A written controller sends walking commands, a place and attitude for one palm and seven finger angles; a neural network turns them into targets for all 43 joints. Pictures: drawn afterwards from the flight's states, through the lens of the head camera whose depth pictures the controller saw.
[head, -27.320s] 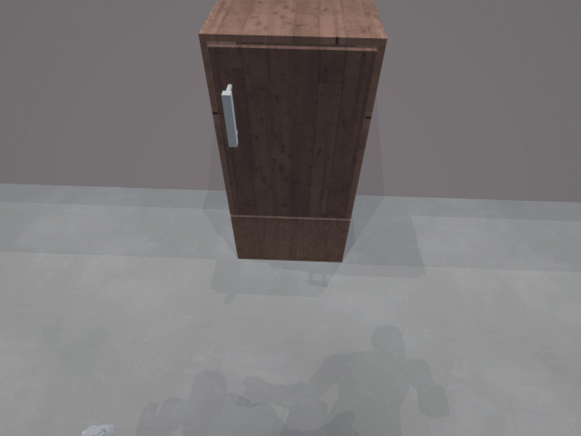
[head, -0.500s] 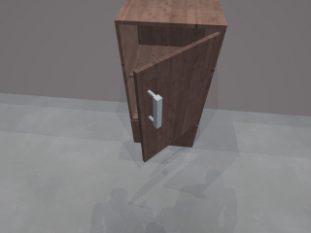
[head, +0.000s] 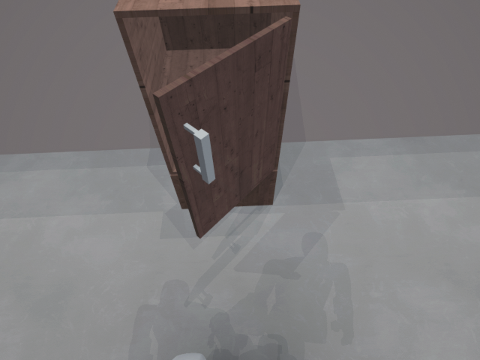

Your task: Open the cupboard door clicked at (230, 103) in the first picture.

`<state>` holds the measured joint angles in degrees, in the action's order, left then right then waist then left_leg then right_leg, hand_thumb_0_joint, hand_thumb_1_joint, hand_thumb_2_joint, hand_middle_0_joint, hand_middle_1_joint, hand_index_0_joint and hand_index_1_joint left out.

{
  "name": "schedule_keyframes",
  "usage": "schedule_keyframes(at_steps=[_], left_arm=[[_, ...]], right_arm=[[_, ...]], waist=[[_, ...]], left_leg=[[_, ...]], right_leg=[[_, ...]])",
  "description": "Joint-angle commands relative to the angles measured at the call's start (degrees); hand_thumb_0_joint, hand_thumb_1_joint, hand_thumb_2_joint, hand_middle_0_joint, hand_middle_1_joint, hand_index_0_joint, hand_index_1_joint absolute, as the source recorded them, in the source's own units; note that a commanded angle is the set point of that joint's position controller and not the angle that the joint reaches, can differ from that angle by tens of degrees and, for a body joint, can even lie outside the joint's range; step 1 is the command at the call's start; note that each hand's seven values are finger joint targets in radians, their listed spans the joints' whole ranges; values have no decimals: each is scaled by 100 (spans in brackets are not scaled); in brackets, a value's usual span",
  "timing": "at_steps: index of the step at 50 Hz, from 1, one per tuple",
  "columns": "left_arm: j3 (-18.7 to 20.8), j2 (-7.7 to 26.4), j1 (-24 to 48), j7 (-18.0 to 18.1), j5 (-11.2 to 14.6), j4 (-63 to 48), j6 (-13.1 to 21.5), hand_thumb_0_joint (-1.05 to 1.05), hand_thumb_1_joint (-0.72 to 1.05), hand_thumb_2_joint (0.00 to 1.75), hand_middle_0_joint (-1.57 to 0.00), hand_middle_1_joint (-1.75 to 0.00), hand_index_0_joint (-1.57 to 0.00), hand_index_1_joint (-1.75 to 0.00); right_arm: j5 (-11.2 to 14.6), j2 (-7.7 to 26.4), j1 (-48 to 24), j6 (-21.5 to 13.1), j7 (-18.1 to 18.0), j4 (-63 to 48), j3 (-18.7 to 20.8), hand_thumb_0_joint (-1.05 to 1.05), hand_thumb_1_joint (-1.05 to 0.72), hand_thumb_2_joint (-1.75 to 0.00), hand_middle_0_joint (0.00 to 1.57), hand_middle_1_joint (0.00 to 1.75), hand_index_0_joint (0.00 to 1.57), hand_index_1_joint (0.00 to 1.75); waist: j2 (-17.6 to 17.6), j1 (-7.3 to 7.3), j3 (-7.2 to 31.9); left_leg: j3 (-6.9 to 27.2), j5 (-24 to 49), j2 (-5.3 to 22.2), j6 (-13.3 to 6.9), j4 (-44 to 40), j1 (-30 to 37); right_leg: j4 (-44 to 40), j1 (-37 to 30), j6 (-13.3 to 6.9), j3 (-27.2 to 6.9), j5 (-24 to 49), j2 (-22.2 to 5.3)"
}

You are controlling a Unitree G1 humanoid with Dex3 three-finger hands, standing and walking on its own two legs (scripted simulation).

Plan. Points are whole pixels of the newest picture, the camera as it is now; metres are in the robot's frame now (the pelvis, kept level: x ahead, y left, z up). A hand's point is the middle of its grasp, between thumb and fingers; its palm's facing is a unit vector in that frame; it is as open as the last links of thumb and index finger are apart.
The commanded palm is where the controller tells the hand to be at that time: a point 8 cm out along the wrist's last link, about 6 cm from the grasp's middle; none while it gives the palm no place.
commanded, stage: walk to a spot facing it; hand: left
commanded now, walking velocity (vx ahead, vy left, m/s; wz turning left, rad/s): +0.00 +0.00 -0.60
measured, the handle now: (199, 154) +0.53 +0.15 -0.03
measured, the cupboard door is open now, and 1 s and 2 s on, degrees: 45 45 45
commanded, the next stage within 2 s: none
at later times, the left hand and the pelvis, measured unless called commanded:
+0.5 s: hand out of the picture +0.07 +0.18 -0.15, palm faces -0.14 -0.96 -0.26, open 7.4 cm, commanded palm none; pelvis +0.01 -0.01 +0.02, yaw -15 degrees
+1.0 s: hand (195, 289) +0.26 +0.12 -0.15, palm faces -0.55 -0.78 -0.28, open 7.4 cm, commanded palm none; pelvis +0.03 +0.00 +0.00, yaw -34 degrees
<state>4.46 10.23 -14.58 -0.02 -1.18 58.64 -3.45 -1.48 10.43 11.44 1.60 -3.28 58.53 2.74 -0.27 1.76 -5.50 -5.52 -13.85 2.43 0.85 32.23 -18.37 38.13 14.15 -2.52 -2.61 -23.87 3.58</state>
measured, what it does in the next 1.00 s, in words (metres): steps on the spot, turning right: left foot, then right foot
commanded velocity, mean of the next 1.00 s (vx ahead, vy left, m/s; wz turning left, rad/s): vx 0.00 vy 0.00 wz -0.60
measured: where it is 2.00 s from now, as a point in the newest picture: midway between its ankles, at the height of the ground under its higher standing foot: outside the picture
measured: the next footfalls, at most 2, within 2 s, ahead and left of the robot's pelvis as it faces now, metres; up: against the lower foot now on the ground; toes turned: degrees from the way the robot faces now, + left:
left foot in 0.64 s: +0.12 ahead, +0.12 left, +0.00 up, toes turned -24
right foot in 1.00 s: +0.00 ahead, -0.13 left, +0.00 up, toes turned -37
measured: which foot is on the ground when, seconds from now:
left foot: down 0.00-0.06, up 0.08-0.62, down 0.64-1.00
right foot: down 0.00-0.64, up 0.66-0.98, down 1.00-1.00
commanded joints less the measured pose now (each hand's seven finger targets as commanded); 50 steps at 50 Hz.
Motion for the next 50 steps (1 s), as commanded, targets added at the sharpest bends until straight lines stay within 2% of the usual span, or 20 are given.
schedule_keyframes(at_steps=[1, 3, 4, 6, 7, 13, 22, 28, 30, 31, 32, 33, 34, 36, 38, 44, 47, 48, 49, 50], left_arm=[[182, 492, -686, -40, -11, -379, 87, 0, 90, 90, -20, -30, -20, -30], [321, 1314, -747, 80, -91, -431, 162, 0, 90, 90, -20, -30, -20, -30], [297, 1221, -741, 154, -36, -463, 153, 0, 90, 90, -20, -30, -20, -30], [267, 1070, -267, 191, 2, -595, 198, 0, 90, 90, -20, -30, -20, -30], [251, 1038, -318, 198, 16, -612, 236, 0, 90, 90, -20, -30, -20, -30], [280, 1046, -673, 251, 26, -662, 230, 0, 90, 90, -20, -30, -20, -30], [321, 1165, -816, 234, -30, -825, 240, 0, 90, 90, -20, -30, -20, -30], [339, 1268, -375, 205, -48, -1014, 221, 0, 90, 90, -20, -30, -20, -30], [290, 1130, -79, 183, 3, -1108, 221, 0, 90, 90, -20, -30, -20, -30], [249, 839, -323, 125, 79, -1196, 221, 0, 90, 90, -20, -30, -20, -30], [209, 848, -284, 58, 52, -1281, 270, 0, 90, 90, -20, -30, -20, -30], [222, 920, -286, -28, -33, -1391, 290, 0, 90, 90, -20, -30, -20, -30], [232, 919, -159, -9, -108, -1256, 246, 0, 90, 90, -20, -30, -20, -30], [212, 866, 21, -102, -43, -1215, 223, 0, 90, 90, -20, -30, -20, -30], [134, 734, 184, -178, 2, -1248, 173, 0, 90, 90, -20, -30, -20, -30], [36, 693, 739, -252, 3, -1352, 141, 0, 90, 90, -20, -30, -20, -30], [66, 796, 501, -238, 18, -1240, 152, 0, 90, 90, -20, -30, -20, -30], [113, 970, 185, -207, 11, -1144, 180, 0, 90, 90, -20, -30, -20, -30], [205, 1562, -140, -124, -46, -1068, 254, 0, 90, 90, -20, -30, -20, -30], [290, 2041, -449, -33, -10, -976, 252, 0, 90, 90, -20, -30, -20, -30]], right_arm=[[-38, 1070, -99, -56, -16, -545, 244, 0, -90, -90, 20, 30, 20, 30], [40, 551, -551, 6, 44, -858, 199, 0, -90, -90, 20, 30, 20, 30], [12, 752, -608, 77, 28, -869, 243, 0, -90, -90, 20, 30, 20, 30], [38, 613, -454, 57, 50, -769, 232, 0, -90, -90, 20, 30, 20, 30], [33, 546, -467, 47, 66, -775, 206, 0, -90, -90, 20, 30, 20, 30], [70, 606, -786, 119, 23, -981, 197, 0, -90, -90, 20, 30, 20, 30], [120, 585, -1210, 12, 43, -1336, 156, 0, -90, -90, 20, 30, 20, 30], [171, 556, -813, -83, 58, -1413, 152, 0, -90, -90, 20, 30, 20, 30], [149, 751, -79, -149, 20, -1228, 187, 0, -90, -90, 20, 30, 20, 30], [49, 1300, 175, -219, -10, -1235, 270, 0, -90, -90, 20, 30, 20, 30], [11, 1529, 346, -201, -21, -1309, 271, 0, -90, -90, 20, 30, 20, 30], [-33, 1564, 217, -152, -23, -1460, 244, 0, -90, -90, 20, 30, 20, 30], [-98, 1379, 192, -195, -4, -1384, 149, 0, -90, -90, 20, 30, 20, 30], [-74, 1122, 211, -205, -1, -1354, 64, 0, -90, -90, 20, 30, 20, 30], [-59, 1146, 314, -227, -8, -1286, 81, 0, -90, -90, 20, 30, 20, 30], [-64, 1348, 632, -172, 66, -1050, 174, 0, -90, -90, 20, 30, 20, 30], [-39, 1438, 518, -134, 104, -1028, 207, 0, -90, -90, 20, 30, 20, 30], [-8, 1395, 468, -126, 127, -1057, 221, 0, -90, -90, 20, 30, 20, 30], [59, 1053, 528, -111, 188, -1174, 156, 0, -90, -90, 20, 30, 20, 30], [85, 822, 137, -80, 168, -1405, 82, 0, -90, -90, 20, 30, 20, 30]], waist=[[506, 224, 552], [-1951, 348, 198], [-1639, 320, 181], [-454, 0, 233], [-331, 3, 477], [-635, 116, 657], [-627, 225, 826], [-549, -46, 840], [-187, -400, 1007], [1276, -373, 1258], [1699, -319, 1033], [792, -260, 679], [1363, -213, 602], [1127, -160, 722], [955, -185, 982], [1243, -377, 810], [1082, -150, 748], [735, 31, 828], [-688, 149, 1066], [-1745, 412, 1038]], left_leg=[[939, 334, 1406, -718, -565, -273], [-25, -1759, -201, 68, 2020, -1561], [647, -1713, -124, 19, 2825, -1586], [812, -1268, 1, 83, 3299, -1749], [769, -1128, 4, 132, 3304, -1745], [833, -863, -92, 239, 3174, -1865], [892, -993, -248, 214, 2365, -1650], [928, -715, -392, 114, 780, -410], [1172, 224, -24, 8, -755, 1372], [2711, 695, 1465, -539, -1281, 2331], [3595, 1445, 2624, -1273, -1504, 1971], [3438, 890, 2721, -1531, -1490, 980], [3324, 1667, 2322, -1394, -1414, 962], [1986, 3020, 1714, -1078, -1044, 1111], [1284, 3654, 1447, -967, -859, 1478], [658, 3086, 1481, -783, -779, 1124], [432, 2286, 1460, -501, -393, 621], [265, 1722, 1302, -253, 188, 151], [-379, 96, 702, 162, 1381, -930], [-202, -2574, 145, 307, 2644, -1620]], right_leg=[[-563, -505, 42, 38, 518, -374], [-2347, -644, -403, -2735, 2143, -2072], [-2286, -452, -338, -2727, 2777, -2024], [-1633, -864, -761, -2176, 3985, -1707], [-1453, -1168, -772, -1973, 4510, -1561], [-1436, -1661, -388, -2013, 5006, -1272], [-1317, -1712, -724, -2655, 5118, -1219], [-1093, -850, -722, -2807, 4730, -1003], [-592, 401, -303, -2363, 3302, -523], [277, 1586, 52, -1526, 849, 265], [1607, 1926, 362, -447, -1370, 231], [2298, 1809, 487, -232, -1297, -133], [2849, 2073, 493, -229, -1177, -106], [3151, 2025, 522, -71, -594, -309], [2741, 1909, 556, 212, -367, -396], [811, 872, 413, 748, -171, -330], [-342, -72, 260, 833, 630, -265], [-1056, -880, 148, 623, 1320, -408], [-1574, -1909, -286, -908, 2554, -1622], [-1819, -1664, -973, -2217, 3953, -2756]])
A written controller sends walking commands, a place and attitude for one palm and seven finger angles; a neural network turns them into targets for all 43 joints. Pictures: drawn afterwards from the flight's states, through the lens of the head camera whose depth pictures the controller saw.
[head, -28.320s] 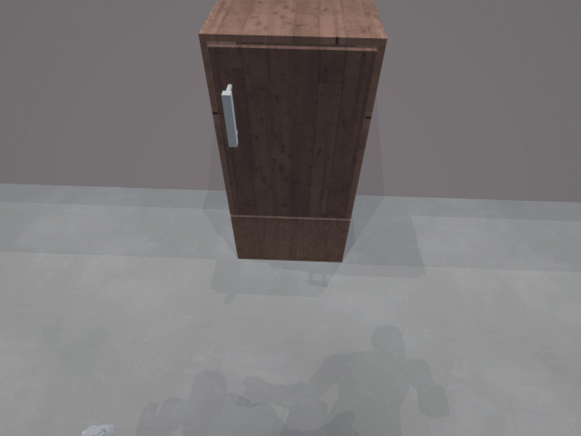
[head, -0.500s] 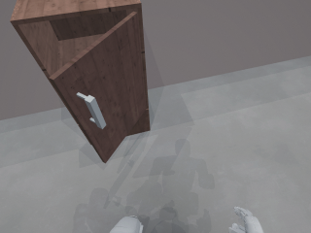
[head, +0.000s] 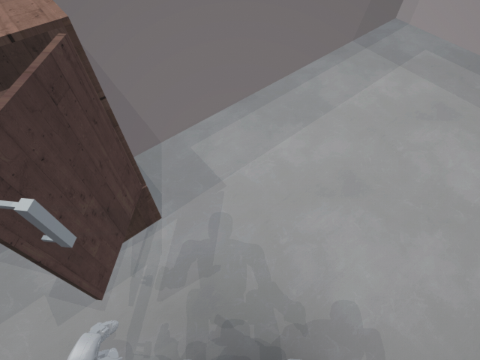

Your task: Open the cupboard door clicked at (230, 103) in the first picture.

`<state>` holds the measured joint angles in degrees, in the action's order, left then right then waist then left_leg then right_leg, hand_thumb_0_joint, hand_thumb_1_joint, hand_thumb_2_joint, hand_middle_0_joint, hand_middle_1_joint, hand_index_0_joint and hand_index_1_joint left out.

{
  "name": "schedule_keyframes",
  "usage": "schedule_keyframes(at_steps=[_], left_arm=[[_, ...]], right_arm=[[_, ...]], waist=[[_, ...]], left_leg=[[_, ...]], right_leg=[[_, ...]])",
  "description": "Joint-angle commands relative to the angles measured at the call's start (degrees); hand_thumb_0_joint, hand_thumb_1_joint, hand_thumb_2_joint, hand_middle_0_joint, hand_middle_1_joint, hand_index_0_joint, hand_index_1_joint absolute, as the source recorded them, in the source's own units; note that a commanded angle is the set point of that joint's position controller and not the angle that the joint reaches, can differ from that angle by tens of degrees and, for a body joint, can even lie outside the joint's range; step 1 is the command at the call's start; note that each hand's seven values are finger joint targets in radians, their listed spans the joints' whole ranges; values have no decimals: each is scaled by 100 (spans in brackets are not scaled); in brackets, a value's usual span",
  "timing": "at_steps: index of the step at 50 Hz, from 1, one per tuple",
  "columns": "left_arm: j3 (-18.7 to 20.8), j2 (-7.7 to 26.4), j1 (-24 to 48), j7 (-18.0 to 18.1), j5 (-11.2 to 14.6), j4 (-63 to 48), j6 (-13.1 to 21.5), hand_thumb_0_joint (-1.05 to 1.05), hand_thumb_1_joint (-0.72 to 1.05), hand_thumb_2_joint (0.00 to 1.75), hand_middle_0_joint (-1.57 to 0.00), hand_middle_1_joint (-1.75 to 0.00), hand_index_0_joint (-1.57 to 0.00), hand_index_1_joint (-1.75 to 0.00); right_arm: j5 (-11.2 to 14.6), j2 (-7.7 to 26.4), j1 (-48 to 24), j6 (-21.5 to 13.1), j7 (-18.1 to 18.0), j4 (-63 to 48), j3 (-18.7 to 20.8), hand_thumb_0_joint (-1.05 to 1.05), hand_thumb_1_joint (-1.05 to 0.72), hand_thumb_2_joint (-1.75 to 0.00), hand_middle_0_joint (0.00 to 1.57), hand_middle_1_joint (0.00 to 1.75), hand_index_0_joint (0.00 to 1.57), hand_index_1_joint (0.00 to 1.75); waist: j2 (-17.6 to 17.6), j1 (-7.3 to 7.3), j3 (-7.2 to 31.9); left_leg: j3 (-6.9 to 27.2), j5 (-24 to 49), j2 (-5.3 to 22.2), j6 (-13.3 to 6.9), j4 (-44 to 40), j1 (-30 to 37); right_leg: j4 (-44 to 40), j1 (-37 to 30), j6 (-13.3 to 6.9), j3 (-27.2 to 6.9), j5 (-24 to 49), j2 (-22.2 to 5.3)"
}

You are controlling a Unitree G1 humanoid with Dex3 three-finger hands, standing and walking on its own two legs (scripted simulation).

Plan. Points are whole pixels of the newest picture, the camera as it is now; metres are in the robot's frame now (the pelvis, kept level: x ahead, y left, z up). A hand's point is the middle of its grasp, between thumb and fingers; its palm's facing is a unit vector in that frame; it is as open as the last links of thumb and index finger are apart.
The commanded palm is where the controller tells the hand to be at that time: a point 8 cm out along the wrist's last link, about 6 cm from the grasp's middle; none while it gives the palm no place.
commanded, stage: walk to a spot facing it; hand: left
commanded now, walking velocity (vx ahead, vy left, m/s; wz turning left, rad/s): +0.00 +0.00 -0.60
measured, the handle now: (38, 224) +0.34 +0.40 -0.03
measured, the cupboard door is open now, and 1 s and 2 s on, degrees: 45 45 45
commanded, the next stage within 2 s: none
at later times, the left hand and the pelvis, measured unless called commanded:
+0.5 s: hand (160, 345) +0.16 +0.16 -0.15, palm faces -0.30 -0.94 -0.18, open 7.4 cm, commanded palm none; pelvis +0.01 +0.00 +0.01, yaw -19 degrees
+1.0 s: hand (189, 313) +0.22 +0.12 -0.18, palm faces -0.52 -0.84 -0.16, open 7.4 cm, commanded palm none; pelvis +0.13 -0.05 +0.00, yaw -36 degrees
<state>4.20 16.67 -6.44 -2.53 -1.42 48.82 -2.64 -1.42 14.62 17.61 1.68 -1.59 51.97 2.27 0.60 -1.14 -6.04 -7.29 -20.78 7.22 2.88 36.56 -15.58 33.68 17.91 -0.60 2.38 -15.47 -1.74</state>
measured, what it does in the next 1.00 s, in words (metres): walks ahead, turning right: left foot, then right foot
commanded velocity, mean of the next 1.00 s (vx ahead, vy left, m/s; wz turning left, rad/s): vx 0.20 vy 0.00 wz -0.56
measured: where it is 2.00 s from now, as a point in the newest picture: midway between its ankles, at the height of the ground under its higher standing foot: (343, 297)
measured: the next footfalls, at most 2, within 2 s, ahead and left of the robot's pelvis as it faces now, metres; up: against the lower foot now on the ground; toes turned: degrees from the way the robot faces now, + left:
left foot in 0.30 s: +0.09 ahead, +0.12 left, +0.00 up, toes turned -9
right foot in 0.60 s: +0.00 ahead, -0.14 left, +0.00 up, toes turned -28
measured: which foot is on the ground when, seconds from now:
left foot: down 0.00-0.00, up 0.02-0.28, down 0.30-0.58, up 0.60-0.92, down 0.94-1.00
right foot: down 0.00-0.30, up 0.32-0.58, down 0.60-0.94, up 0.96-1.00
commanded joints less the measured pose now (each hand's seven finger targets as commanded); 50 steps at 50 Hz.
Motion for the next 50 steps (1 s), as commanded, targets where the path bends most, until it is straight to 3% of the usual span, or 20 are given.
schedule_keyframes(at_steps=[1, 3, 5, 12, 13, 14, 15, 20, 25, 27, 28, 29, 30, 31, 35, 42, 44, 45, 47, 50], left_arm=[[306, 1405, -1217, 263, 40, -47, 136, 0, 90, 90, -20, -30, -20, -30], [248, 952, -563, 366, 23, -188, 113, 0, 90, 90, -20, -30, -20, -30], [201, 785, -232, 376, 1, -323, 96, 0, 90, 90, -20, -30, -20, -30], [222, 750, 93, 285, 21, -397, 43, 0, 90, 90, -20, -30, -20, -30], [183, 548, 146, 262, 53, -483, 8, 0, 90, 90, -20, -30, -20, -30], [96, 180, -54, 208, 95, -579, -2, 0, 90, 90, -20, -30, -20, -30], [107, 215, 86, 164, 79, -711, 27, 0, 90, 90, -20, -30, -20, -30], [139, -17, 38, -14, 23, -399, 10, 0, 90, 90, -20, -30, -20, -30], [80, -122, 240, -74, 4, -421, 102, 0, 90, 90, -20, -30, -20, -30], [126, -20, -259, -64, -2, -206, 155, 0, 90, 90, -20, -30, -20, -30], [216, 242, -823, -13, -13, -7, 195, 0, 90, 90, -20, -30, -20, -30], [359, 917, -1423, 84, -59, 176, 276, 0, 90, 90, -20, -30, -20, -30], [420, 1232, -1854, 161, 38, 269, 280, 0, 90, 90, -20, -30, -20, -30], [400, 1093, -1695, 229, 43, 271, 329, 0, 90, 90, -20, -30, -20, -30], [248, 523, -999, 252, -1, 195, 467, 0, 90, 90, -20, -30, -20, -30], [269, 612, -1160, 174, -6, 422, 514, 0, 90, 90, -20, -30, -20, -30], [272, 597, -932, 175, 10, 413, 494, 0, 90, 90, -20, -30, -20, -30], [243, 424, -749, 154, 14, 335, 480, 0, 90, 90, -20, -30, -20, -30], [99, -108, -787, 67, 75, 39, 479, 0, 90, 90, -20, -30, -20, -30], [150, 0, -344, -15, -44, 118, 514, 0, 90, 90, -20, -30, -20, -30]], right_arm=[[75, 479, -563, -59, -13, -751, 140, 0, -90, -90, 20, 30, 20, 30], [71, 561, -470, -24, -46, -550, 187, 0, -90, -90, 20, 30, 20, 30], [72, 438, -339, -3, -9, -413, 171, 0, -90, -90, 20, 30, 20, 30], [80, 308, 299, -95, -30, -275, 162, 0, -90, -90, 20, 30, 20, 30], [55, 556, 530, -147, -62, -233, 200, 0, -90, -90, 20, 30, 20, 30], [-28, 1107, 577, -195, -68, -277, 304, 0, -90, -90, 20, 30, 20, 30], [-74, 1358, 633, -219, -127, -395, 335, 0, -90, -90, 20, 30, 20, 30], [-100, 782, -176, -255, -108, -492, 185, 0, -90, -90, 20, 30, 20, 30], [-94, 952, 280, -230, -20, -249, 296, 0, -90, -90, 20, 30, 20, 30], [-67, 960, 130, -210, 19, -221, 316, 0, -90, -90, 20, 30, 20, 30], [-32, 807, -36, -213, 50, -282, 304, 0, -90, -90, 20, 30, 20, 30], [58, 318, -344, -213, 115, -517, 205, 0, -90, -90, 20, 30, 20, 30], [16, 397, -1227, -205, 142, -863, 161, 0, -90, -90, 20, 30, 20, 30], [33, 483, -1318, -220, 149, -870, 201, 0, -90, -90, 20, 30, 20, 30], [-8, 333, -1008, -236, 225, -513, 256, 0, -90, -90, 20, 30, 20, 30], [30, 193, -1190, -401, 246, -606, 226, 0, -90, -90, 20, 30, 20, 30], [36, 298, -659, -470, 193, -424, 241, 0, -90, -90, 20, 30, 20, 30], [25, 511, 23, -521, 113, -184, 278, 0, -90, -90, 20, 30, 20, 30], [-156, 1497, 1538, -562, -24, 116, 438, 0, -90, -90, 20, 30, 20, 30], [-112, 818, 481, -542, 21, -151, 250, 0, -90, -90, 20, 30, 20, 30]], waist=[[-1224, 716, 929], [-1789, 377, 934], [-1163, 168, 914], [-894, -167, 677], [-315, -288, 717], [1393, -247, 738], [1512, -288, 681], [1060, 51, 606], [1130, -247, 694], [702, 25, 751], [-1, 326, 799], [-1876, 655, 824], [-1865, 1061, 413], [-1402, 813, 361], [-883, 275, 335], [-970, 275, 218], [-594, -43, 354], [-126, -358, 507], [2007, -805, 1257], [928, -288, 255]], left_leg=[[588, -1668, -229, 22, 2734, -1974], [782, -961, -125, 76, 3004, -2045], [621, -607, -215, 125, 2552, -1410], [416, 366, -612, 22, -380, 317], [955, 188, -174, -152, -1228, 844], [2558, -106, 1199, -647, -2030, 1153], [3411, -121, 2155, -1269, -2493, 586], [1014, 1841, 1088, -895, -1866, 407], [664, 82, 1301, -836, -1858, 589], [337, -521, 1160, -582, -1287, 66], [-16, -850, 831, -358, -444, -730], [-757, -1623, -15, 31, 1294, -2312], [93, -1837, -237, 26, 2336, -3061], [605, -1163, -81, -1, 2769, -3243], [549, 10, -55, 98, 2101, -2175], [391, 378, -450, 36, 332, -1061], [338, 682, -548, 20, -527, 195], [454, 560, -428, -45, -938, 1326], [3969, -1588, 2205, -1037, -2406, 2684], [3061, -1455, 1841, -1140, -2669, 754]], right_leg=[[-1270, -1663, -1427, -2575, 2626, -2076], [-1121, -1477, -1194, -2121, 2515, -1415], [-1070, -885, -1051, -1747, 2371, -1114], [-923, 383, -640, -2044, 755, -605], [-523, 1011, -369, -1820, -45, -233], [745, 1751, -19, -1048, -1226, 546], [2123, 1717, 168, -412, -1920, 522], [2582, 1222, 308, -88, -1084, -16], [695, 506, 159, 442, -1240, 118], [-383, -553, 61, 632, -669, 288], [-1018, -1573, -102, 188, -797, 52], [-1971, -2570, -746, -2216, -1642, -1477], [-2438, -2171, -1336, -3425, -1625, -2150], [-2364, -2093, -1464, -3480, -1930, -1982], [-2093, -1172, -1098, -1894, -350, -1217], [-1864, -787, -1029, -1891, -61, -1000], [-1405, -155, -845, -1769, -290, -790], [-762, 539, -657, -1492, -369, -459], [2817, 2312, -130, -225, -2002, 644], [4152, 2493, -152, -503, -779, -254]])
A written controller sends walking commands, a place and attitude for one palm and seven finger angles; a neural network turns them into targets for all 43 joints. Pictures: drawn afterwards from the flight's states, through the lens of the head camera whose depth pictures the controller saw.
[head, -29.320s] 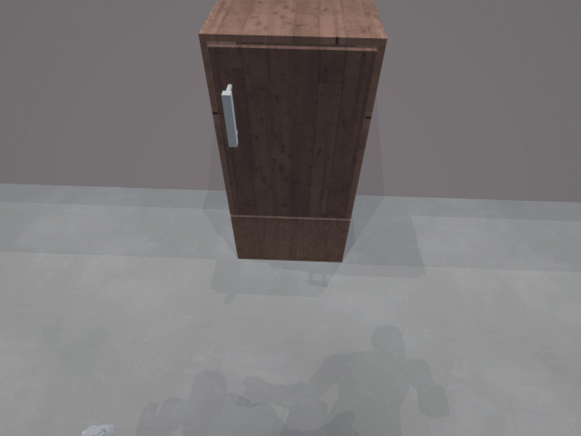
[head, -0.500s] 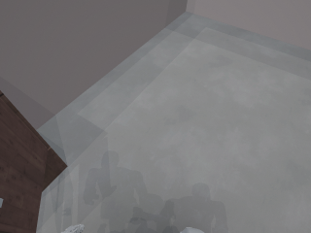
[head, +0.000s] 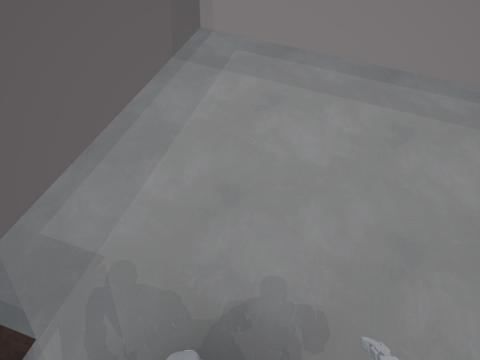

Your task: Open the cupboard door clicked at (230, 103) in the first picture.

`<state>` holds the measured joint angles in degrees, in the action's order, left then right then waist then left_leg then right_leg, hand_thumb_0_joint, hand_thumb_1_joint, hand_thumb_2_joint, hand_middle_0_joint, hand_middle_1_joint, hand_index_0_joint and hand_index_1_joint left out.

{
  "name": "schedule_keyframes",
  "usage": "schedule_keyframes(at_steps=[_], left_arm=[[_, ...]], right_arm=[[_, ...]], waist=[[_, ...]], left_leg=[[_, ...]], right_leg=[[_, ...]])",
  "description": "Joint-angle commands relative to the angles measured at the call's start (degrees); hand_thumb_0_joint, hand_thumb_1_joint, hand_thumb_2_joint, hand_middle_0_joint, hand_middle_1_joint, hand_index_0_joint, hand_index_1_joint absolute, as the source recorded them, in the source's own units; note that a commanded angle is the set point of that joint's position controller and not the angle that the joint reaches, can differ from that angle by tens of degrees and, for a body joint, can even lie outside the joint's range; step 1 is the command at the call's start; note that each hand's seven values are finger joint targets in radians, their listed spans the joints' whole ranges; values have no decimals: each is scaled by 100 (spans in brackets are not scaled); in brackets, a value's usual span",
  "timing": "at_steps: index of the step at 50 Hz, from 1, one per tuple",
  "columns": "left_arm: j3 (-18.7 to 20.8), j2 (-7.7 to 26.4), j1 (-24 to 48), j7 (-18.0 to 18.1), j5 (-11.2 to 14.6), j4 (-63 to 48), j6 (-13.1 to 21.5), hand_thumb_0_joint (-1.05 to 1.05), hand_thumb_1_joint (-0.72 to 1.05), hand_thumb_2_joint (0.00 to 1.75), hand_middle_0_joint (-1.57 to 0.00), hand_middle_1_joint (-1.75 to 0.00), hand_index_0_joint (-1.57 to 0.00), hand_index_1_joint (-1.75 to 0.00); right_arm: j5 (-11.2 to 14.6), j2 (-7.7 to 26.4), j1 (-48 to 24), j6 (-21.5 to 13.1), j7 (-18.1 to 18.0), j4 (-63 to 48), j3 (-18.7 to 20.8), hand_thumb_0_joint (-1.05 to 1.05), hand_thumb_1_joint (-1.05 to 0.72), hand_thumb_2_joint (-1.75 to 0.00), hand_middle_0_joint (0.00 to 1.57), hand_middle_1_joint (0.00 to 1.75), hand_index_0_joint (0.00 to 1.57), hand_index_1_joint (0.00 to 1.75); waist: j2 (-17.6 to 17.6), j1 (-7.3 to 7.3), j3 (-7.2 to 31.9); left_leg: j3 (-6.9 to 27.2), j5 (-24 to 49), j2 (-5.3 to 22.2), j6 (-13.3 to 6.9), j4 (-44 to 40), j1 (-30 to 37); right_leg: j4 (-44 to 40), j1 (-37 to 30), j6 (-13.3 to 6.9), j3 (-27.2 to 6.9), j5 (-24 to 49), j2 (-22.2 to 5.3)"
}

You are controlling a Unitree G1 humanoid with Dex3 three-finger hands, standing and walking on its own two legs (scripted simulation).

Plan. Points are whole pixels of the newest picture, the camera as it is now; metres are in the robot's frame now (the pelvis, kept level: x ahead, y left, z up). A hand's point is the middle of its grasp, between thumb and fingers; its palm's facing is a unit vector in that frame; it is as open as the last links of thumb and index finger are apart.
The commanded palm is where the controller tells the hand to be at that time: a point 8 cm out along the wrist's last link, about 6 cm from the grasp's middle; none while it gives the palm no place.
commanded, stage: walk to a spot facing it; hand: left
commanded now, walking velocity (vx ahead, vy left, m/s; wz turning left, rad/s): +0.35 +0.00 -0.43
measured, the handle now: out of the picture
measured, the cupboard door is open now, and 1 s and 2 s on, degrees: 45 45 45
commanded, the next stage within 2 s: turn to face it in 1.04 s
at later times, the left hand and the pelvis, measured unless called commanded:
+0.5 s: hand (219, 254) +0.34 +0.07 -0.14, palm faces -0.22 -0.95 -0.20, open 7.4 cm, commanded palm none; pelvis +0.19 -0.07 +0.01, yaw -10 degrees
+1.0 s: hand (229, 201) +0.50 +0.07 -0.15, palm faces -0.19 -0.97 -0.17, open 7.4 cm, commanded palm none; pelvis +0.42 -0.10 +0.02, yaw -14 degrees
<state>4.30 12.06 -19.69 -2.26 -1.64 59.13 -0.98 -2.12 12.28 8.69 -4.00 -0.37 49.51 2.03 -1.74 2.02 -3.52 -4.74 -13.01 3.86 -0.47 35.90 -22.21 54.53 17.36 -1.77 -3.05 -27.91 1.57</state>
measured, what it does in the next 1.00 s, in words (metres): walks ahead: right foot, then left foot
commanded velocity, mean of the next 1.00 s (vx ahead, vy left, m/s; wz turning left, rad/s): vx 0.37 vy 0.00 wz -0.20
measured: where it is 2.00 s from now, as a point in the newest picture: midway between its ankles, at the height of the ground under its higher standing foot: (299, 261)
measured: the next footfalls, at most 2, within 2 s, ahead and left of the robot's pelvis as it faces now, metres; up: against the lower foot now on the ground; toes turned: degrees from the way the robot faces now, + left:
right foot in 0.36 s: +0.22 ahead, -0.17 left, +0.00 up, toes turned -16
left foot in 0.74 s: +0.46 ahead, +0.01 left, +0.00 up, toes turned -4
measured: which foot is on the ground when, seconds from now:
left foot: down 0.00-0.36, up 0.38-0.72, down 0.74-1.00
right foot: up 0.00-0.34, down 0.36-0.74, up 0.76-1.00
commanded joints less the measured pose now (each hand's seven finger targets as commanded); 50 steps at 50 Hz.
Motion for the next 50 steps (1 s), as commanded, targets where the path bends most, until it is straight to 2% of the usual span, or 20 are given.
schedule_keyframes(at_steps=[1, 5, 11, 15, 16, 17, 18, 19, 20, 22, 24, 33, 35, 36, 37, 38, 41, 43, 47, 50], left_arm=[[139, 393, 915, -96, -32, -876, 292, 0, 90, 90, -20, -30, -20, -30], [47, 136, 961, -170, -34, -870, 138, 0, 90, 90, -20, -30, -20, -30], [-25, 93, 1921, -146, -25, -1112, 139, 0, 90, 90, -20, -30, -20, -30], [20, 308, 1441, -92, -25, -910, 201, 0, 90, 90, -20, -30, -20, -30], [88, 558, 647, -47, -30, -640, 259, 0, 90, 90, -20, -30, -20, -30], [247, 1149, -359, 44, -50, -336, 345, 0, 90, 90, -20, -30, -20, -30], [352, 1628, -868, 119, 77, -195, 340, 0, 90, 90, -20, -30, -20, -30], [341, 1448, -661, 219, 113, -201, 321, 0, 90, 90, -20, -30, -20, -30], [265, 1193, -227, 262, 108, -309, 326, 0, 90, 90, -20, -30, -20, -30], [102, 713, 506, 281, 97, -453, 372, 0, 90, 90, -20, -30, -20, -30], [64, 602, 730, 257, 45, -425, 439, 0, 90, 90, -20, -30, -20, -30], [88, 695, 304, 208, 56, -91, 554, 0, 90, 90, -20, -30, -20, -30], [82, 706, 371, 216, 70, -69, 537, 0, 90, 90, -20, -30, -20, -30], [70, 551, 403, 196, 84, -158, 525, 0, 90, 90, -20, -30, -20, -30], [5, 252, 141, 146, 134, -278, 512, 0, 90, 90, -20, -30, -20, -30], [-35, 320, 519, 141, 88, -489, 557, 0, 90, 90, -20, -30, -20, -30], [8, 297, 1002, 73, 18, -444, 459, 0, 90, 90, -20, -30, -20, -30], [-8, 122, 672, 10, -12, -336, 329, 0, 90, 90, -20, -30, -20, -30], [-41, -36, 772, -15, 12, -353, 229, 0, 90, 90, -20, -30, -20, -30], [-50, -49, 1085, -29, 16, -442, 252, 0, 90, 90, -20, -30, -20, -30]], right_arm=[[-23, 840, 1141, -2, -113, 77, 199, 0, -90, -90, 20, 30, 20, 30], [22, 692, 1271, -93, -126, 312, 167, 0, -90, -90, 20, 30, 20, 30], [-20, 674, 1670, 4, -34, 591, 178, 0, -90, -90, 20, 30, 20, 30], [-29, 722, 1650, 80, -17, 726, 151, 0, -90, -90, 20, 30, 20, 30], [23, 645, 1574, 76, 3, 733, 130, 0, -90, -90, 20, 30, 20, 30], [124, 378, 1528, 45, 61, 640, 76, 0, -90, -90, 20, 30, 20, 30], [167, 249, 1260, 40, 33, 365, 56, 0, -90, -90, 20, 30, 20, 30], [141, 444, 867, 62, 8, 371, 150, 0, -90, -90, 20, 30, 20, 30], [135, 347, 722, 51, -4, 418, 156, 0, -90, -90, 20, 30, 20, 30], [71, 220, 942, 164, 11, 637, 139, 0, -90, -90, 20, 30, 20, 30], [44, 13, 1266, 269, 68, 822, 136, 0, -90, -90, 20, 30, 20, 30], [49, 104, 248, 118, 201, 423, 188, 0, -90, -90, 20, 30, 20, 30], [27, 320, 830, 52, 151, 604, 230, 0, -90, -90, 20, 30, 20, 30], [-18, 674, 1601, 6, 94, 845, 313, 0, -90, -90, 20, 30, 20, 30], [-120, 1313, 2375, -13, 26, 1018, 451, 0, -90, -90, 20, 30, 20, 30], [-78, 1392, 2614, 68, -21, 1045, 424, 0, -90, -90, 20, 30, 20, 30], [-23, 693, 1479, 20, -56, 737, 248, 0, -90, -90, 20, 30, 20, 30], [12, 550, 1156, -68, -77, 722, 192, 0, -90, -90, 20, 30, 20, 30], [36, 527, 1142, -63, -38, 841, 218, 0, -90, -90, 20, 30, 20, 30], [20, 595, 1299, 5, -8, 937, 218, 0, -90, -90, 20, 30, 20, 30]], waist=[[1114, -418, -96], [1066, -272, 257], [836, -481, -90], [731, -140, 229], [333, 243, 610], [-968, 660, 1265], [-1844, 751, 1394], [-1143, 686, 1058], [-1011, 459, 801], [-664, -74, 433], [-714, -331, 243], [-372, -239, -112], [-53, -607, 64], [588, -906, 518], [1853, -1056, 1136], [1634, -1133, 1099], [872, -636, 31], [840, -313, 22], [854, -208, 10], [735, -305, -141]], left_leg=[[2172, -1838, 1915, -640, -2657, 1163], [588, -184, 1502, -543, -2549, 1421], [-47, 5, 1557, -572, -2604, 1188], [-406, 817, 1384, -335, -1546, 1099], [-691, 1267, 1089, -149, -409, 629], [-1148, 395, 568, 107, 1401, -758], [-713, -2387, -19, 254, 3006, -1972], [39, -2056, 250, 202, 3604, -2236], [246, -1541, 468, 224, 3657, -2312], [266, -997, 671, 314, 2849, -1412], [43, -653, 534, 347, 2168, -788], [-194, 187, 179, 202, -43, -229], [-279, 279, -15, 88, -663, 951], [356, 97, 382, -183, -965, 2182], [2365, -156, 1855, -843, -1426, 3395], [3373, -408, 2478, -1265, -2017, 3246], [2347, -1220, 2039, -886, -2550, 1457], [1231, -459, 1647, -659, -2634, 1252], [163, -28, 1349, -630, -2763, 975], [10, -187, 1323, -638, -2702, 934]], right_leg=[[1938, 2402, 29, 95, 822, -702], [780, 2064, 181, 383, 1446, -790], [-1190, 1190, 150, 860, 1621, -621], [-2135, -413, -20, 1198, 1548, -251], [-2420, -1723, -184, 985, 1494, -265], [-2870, -3383, -660, -571, 813, -1502], [-3711, -3803, -1231, -2616, 1454, -2736], [-3769, -3308, -1404, -2509, 1905, -2711], [-3705, -2873, -1349, -1971, 2294, -2460], [-3898, -1500, -1008, -677, 2650, -1967], [-4172, -778, -872, -190, 2232, -1632], [-4066, -1042, -758, -167, 2102, -1597], [-3102, -700, -581, 136, 2754, -1342], [-1739, -36, -342, 440, 2879, -948], [241, 1301, -36, 1030, 1099, -180], [1486, 1897, -69, 549, -445, -38], [2152, 2280, 10, 112, 764, -757], [1517, 2027, 116, 228, 1182, -867], [-218, 1342, 200, 594, 1624, -930], [-1232, 888, 205, 889, 1771, -752]])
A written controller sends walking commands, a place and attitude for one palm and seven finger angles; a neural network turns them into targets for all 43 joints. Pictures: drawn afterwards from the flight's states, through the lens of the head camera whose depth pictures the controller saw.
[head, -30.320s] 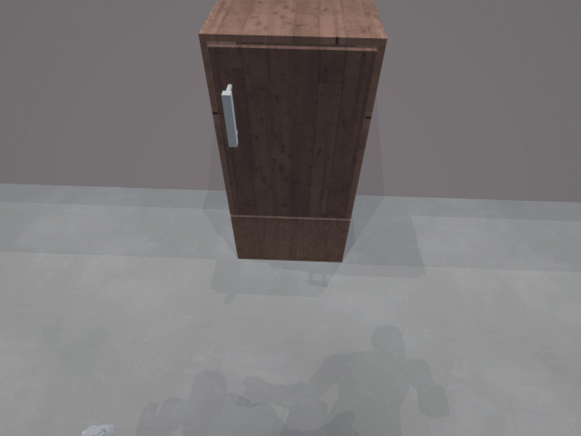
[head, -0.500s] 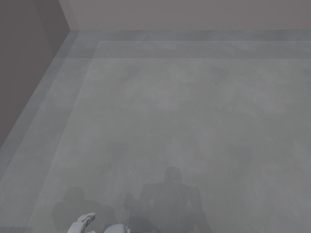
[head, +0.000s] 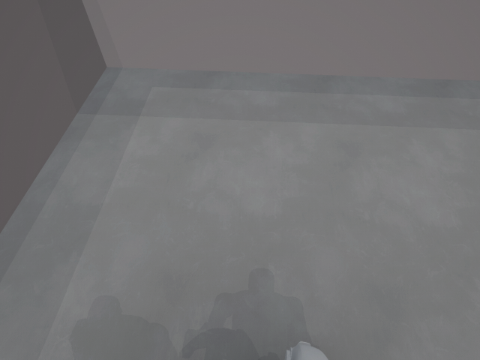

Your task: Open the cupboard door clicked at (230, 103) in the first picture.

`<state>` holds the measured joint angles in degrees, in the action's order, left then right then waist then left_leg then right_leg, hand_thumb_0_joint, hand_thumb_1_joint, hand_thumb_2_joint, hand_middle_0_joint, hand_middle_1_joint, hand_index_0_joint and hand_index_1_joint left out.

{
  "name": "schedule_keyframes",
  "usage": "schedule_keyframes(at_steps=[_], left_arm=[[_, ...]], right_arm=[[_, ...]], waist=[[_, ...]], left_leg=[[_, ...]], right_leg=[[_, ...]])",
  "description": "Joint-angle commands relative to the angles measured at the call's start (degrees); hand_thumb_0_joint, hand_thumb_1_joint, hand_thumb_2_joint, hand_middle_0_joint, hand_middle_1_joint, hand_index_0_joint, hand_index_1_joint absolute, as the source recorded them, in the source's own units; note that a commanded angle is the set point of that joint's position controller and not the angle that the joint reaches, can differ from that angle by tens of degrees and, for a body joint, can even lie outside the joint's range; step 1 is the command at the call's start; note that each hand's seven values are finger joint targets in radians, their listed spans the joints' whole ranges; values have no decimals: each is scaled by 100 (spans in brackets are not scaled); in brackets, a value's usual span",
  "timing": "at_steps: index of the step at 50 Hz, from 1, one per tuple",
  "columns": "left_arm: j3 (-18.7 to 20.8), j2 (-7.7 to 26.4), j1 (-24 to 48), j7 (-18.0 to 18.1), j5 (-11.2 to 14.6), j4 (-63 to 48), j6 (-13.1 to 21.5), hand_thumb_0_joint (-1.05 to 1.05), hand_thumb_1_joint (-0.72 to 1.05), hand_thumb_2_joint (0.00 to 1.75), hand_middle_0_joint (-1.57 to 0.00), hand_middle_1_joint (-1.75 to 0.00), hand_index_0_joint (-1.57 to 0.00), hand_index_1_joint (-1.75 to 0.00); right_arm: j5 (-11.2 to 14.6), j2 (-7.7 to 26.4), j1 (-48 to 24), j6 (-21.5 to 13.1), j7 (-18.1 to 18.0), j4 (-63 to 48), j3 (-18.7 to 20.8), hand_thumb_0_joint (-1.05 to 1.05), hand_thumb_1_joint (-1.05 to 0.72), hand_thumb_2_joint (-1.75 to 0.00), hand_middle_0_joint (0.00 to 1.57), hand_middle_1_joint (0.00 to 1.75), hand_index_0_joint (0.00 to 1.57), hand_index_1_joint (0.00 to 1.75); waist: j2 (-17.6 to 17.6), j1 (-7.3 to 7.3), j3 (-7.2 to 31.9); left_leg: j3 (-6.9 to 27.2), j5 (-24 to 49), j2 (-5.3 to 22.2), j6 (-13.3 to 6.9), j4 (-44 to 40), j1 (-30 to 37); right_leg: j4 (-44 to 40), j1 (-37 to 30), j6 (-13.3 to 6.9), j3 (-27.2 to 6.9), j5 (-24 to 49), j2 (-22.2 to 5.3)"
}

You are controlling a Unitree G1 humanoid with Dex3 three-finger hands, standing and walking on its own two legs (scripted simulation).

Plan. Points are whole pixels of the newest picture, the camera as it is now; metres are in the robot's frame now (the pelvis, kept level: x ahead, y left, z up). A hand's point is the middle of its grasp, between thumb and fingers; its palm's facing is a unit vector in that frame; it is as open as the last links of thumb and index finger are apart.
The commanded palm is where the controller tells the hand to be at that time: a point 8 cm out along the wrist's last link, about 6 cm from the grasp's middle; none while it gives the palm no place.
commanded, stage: walk to a spot facing it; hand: left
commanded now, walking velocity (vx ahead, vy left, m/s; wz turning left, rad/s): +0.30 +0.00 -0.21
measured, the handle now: out of the picture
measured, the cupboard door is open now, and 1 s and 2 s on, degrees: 45 45 45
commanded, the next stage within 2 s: turn to face it in 0.04 s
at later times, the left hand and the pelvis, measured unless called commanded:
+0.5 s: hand (185, 317) +0.23 +0.14 -0.19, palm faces +0.17 -0.97 -0.18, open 7.2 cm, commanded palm none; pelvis +0.20 -0.05 -0.02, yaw +8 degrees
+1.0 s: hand (198, 294) +0.26 +0.11 -0.16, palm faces +0.41 -0.86 -0.29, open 7.4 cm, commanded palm none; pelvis +0.27 -0.11 -0.01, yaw +26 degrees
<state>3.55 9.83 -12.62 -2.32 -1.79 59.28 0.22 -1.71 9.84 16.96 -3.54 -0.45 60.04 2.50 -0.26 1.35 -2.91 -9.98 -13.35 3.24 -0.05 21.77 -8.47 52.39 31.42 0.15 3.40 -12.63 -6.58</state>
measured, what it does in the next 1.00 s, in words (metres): walks ahead, turning left: right foot, then left foot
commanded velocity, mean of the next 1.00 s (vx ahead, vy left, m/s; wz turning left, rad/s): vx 0.03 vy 0.00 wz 0.52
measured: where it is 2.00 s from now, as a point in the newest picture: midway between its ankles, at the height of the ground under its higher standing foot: (284, 332)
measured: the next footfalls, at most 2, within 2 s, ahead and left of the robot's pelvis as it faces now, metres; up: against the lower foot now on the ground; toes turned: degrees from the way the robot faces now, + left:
right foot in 0.14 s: +0.19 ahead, -0.15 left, +0.00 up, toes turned -9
left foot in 0.52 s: +0.29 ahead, +0.07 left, +0.00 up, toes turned +16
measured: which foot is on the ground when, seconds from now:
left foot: down 0.00-0.14, up 0.16-0.50, down 0.52-0.86, up 0.88-1.00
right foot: up 0.00-0.12, down 0.14-0.50, up 0.52-0.84, down 0.86-1.00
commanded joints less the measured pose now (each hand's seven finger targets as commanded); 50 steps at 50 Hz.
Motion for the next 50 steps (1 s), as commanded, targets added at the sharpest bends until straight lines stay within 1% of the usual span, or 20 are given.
schedule_keyframes(at_steps=[1, 5, 6, 7, 8, 10, 14, 23, 24, 25, 26, 29, 32, 37, 40, 41, 42, 43, 46, 50], left_arm=[[46, 177, 417, -25, 24, -466, 138, 0, 90, 90, -20, -30, -20, -30], [128, 543, -407, 23, 1, -187, 218, 0, 90, 90, -20, -30, -20, -30], [237, 967, -1190, 74, -20, 60, 299, 0, 90, 90, -20, -30, -20, -30], [379, 1623, -1865, 153, 32, 238, 325, 0, 90, 90, -20, -30, -20, -30], [321, 1517, -1772, 223, 108, 222, 317, 0, 90, 90, -20, -30, -20, -30], [149, 905, -841, 328, 87, 0, 304, 0, 90, 90, -20, -30, -20, -30], [7, 509, -201, 359, 41, -148, 388, 0, 90, 90, -20, -30, -20, -30], [171, 931, -1, 390, 89, -400, 176, 0, 90, 90, -20, -30, -20, -30], [163, 895, -11, 375, 100, -480, 137, 0, 90, 90, -20, -30, -20, -30], [149, 631, -103, 363, 172, -687, 79, 0, 90, 90, -20, -30, -20, -30], [79, 691, 216, 391, 130, -932, 34, 0, 90, 90, -20, -30, -20, -30], [144, 711, 560, 335, 71, -965, -49, 0, 90, 90, -20, -30, -20, -30], [151, 625, 230, 283, 89, -881, -105, 0, 90, 90, -20, -30, -20, -30], [114, 620, 374, 288, 97, -1114, -142, 0, 90, 90, -20, -30, -20, -30], [153, 735, -117, 302, 105, -1084, -96, 0, 90, 90, -20, -30, -20, -30], [214, 970, -392, 334, 81, -1063, -57, 0, 90, 90, -20, -30, -20, -30], [327, 1509, -554, 387, -16, -1083, -4, 0, 90, 90, -20, -30, -20, -30], [305, 1798, -365, 398, -14, -1193, -18, 0, 90, 90, -20, -30, -20, -30], [155, 1151, 319, 434, 41, -1335, 29, 0, 90, 90, -20, -30, -20, -30], [160, 1208, -193, 419, 36, -1185, 80, 0, 90, 90, -20, -30, -20, -30]], right_arm=[[-28, 840, 506, -21, 3, -87, 175, 0, -90, -90, 20, 30, 20, 30], [-1, 756, 523, 52, 12, 4, 136, 0, -90, -90, 20, 30, 20, 30], [66, 570, 487, 43, 42, -34, 97, 0, -90, -90, 20, 30, 20, 30], [127, 244, 568, 33, 59, -215, 44, 0, -90, -90, 20, 30, 20, 30], [120, 459, 193, 69, 17, -308, 88, 0, -90, -90, 20, 30, 20, 30], [119, 384, 2, 113, -33, -221, 100, 0, -90, -90, 20, 30, 20, 30], [93, -59, 486, 319, 24, 90, 11, 0, -90, -90, 20, 30, 20, 30], [31, 379, -39, 414, 145, -439, 83, 0, -90, -90, 20, 30, 20, 30], [10, 675, 307, 404, 143, -420, 166, 0, -90, -90, 20, 30, 20, 30], [-58, 1318, 653, 368, 90, -480, 304, 0, -90, -90, 20, 30, 20, 30], [-31, 1613, 849, 414, 17, -447, 345, 0, -90, -90, 20, 30, 20, 30], [1, 1395, -71, 384, -65, -822, 316, 0, -90, -90, 20, 30, 20, 30], [2, 1313, -480, 329, -75, -980, 279, 0, -90, -90, 20, 30, 20, 30], [-11, 1499, -572, 430, -13, -1081, 408, 0, -90, -90, 20, 30, 20, 30], [23, 1495, -958, 513, 13, -1253, 462, 0, -90, -90, 20, 30, 20, 30], [66, 1334, -1082, 537, 34, -1350, 449, 0, -90, -90, 20, 30, 20, 30], [112, 929, -1104, 552, 77, -1489, 397, 0, -90, -90, 20, 30, 20, 30], [75, 943, -1292, 531, 121, -1606, 388, 0, -90, -90, 20, 30, 20, 30], [48, 881, -1146, 646, 162, -1336, 373, 0, -90, -90, 20, 30, 20, 30], [97, 647, -1389, 631, 228, -1313, 223, 0, -90, -90, 20, 30, 20, 30]], waist=[[560, -228, -205], [300, 188, 173], [-497, 541, 560], [-2083, 660, 983], [-1650, 687, 873], [-1321, 230, 477], [-731, -290, 355], [-514, -371, 333], [190, -525, 632], [1892, -654, 837], [1712, -812, 988], [1123, -434, 649], [774, -202, 849], [850, -291, 853], [880, -26, 804], [384, 138, 778], [-1236, 230, 669], [-1840, 280, 469], [-1298, -186, 183], [-1128, 18, 436]], left_leg=[[469, -185, 1395, -663, -1182, -426], [61, 336, 951, -303, 366, -543], [-310, 79, 517, -85, 1873, -1481], [-294, -2156, -164, 119, 3656, -2646], [522, -2285, 34, 70, 4569, -2918], [1026, -1358, 433, 89, 4774, -2826], [699, -799, 354, 193, 3450, -1763], [239, 288, 27, 87, 1128, -786], [664, 1500, 252, -98, 784, -53], [2713, 3426, 1665, -919, 359, 644], [3645, 3342, 2309, -1489, -55, 463], [3208, 1035, 1735, -1131, -371, -455], [2331, 1548, 1219, -899, -195, -399], [2415, 1084, 1005, -876, -114, -577], [2454, 697, 702, -652, 250, -1269], [2244, 20, 357, -389, 672, -1873], [1398, -1239, -434, 91, 1980, -2998], [1028, -2190, -576, 211, 3576, -2964], [1143, -1331, -116, 316, 4993, -2880], [559, -1196, -203, 409, 3351, -2458]], right_leg=[[-1209, -694, 7, 303, 330, 124], [-2143, -2390, -155, 455, 274, 450], [-2470, -3650, -504, -633, -30, -341], [-3416, -4521, -1139, -2764, 210, -1791], [-3719, -4182, -1371, -2954, 585, -1965], [-3605, -3191, -1132, -1696, 1626, -1693], [-3654, -2104, -829, 31, 2572, -1265], [-2193, -2215, -348, 786, 2429, -1225], [-1296, -1746, -92, 943, 1689, -952], [101, -470, 368, 1116, -1110, -131], [1224, -262, 340, 318, -2991, 271], [1916, 269, 365, -395, -1694, 54], [1181, -95, 412, -313, -1232, 141], [-388, -809, 397, -89, -1328, 432], [-1899, -1956, 340, 53, -594, 621], [-2807, -2618, 261, -209, -375, 303], [-3735, -3131, -249, -1881, -756, -1184], [-3981, -2398, -854, -2558, -203, -2280], [-3276, -2086, -764, -994, 1681, -1407], [-2725, -3063, -501, 53, 3818, -1145]])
